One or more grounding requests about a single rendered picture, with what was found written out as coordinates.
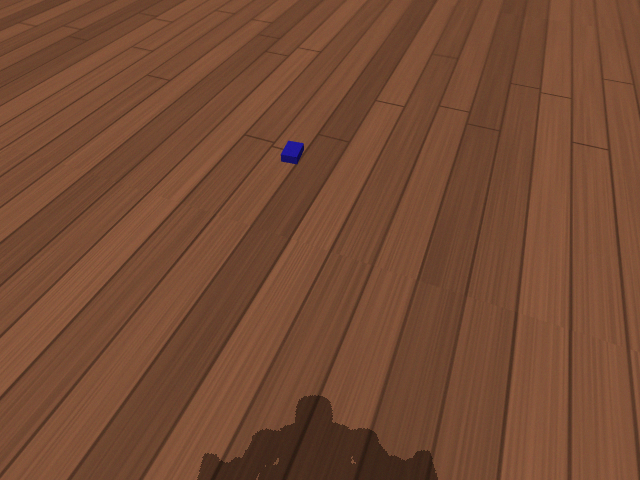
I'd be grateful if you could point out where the small box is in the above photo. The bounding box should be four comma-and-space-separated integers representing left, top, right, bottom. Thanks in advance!
281, 141, 304, 164

